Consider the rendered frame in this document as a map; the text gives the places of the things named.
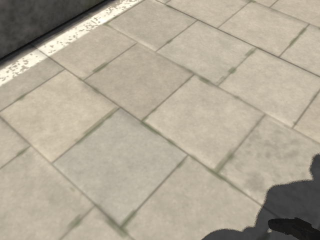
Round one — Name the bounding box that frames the robot right hand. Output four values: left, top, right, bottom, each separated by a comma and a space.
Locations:
268, 217, 320, 240

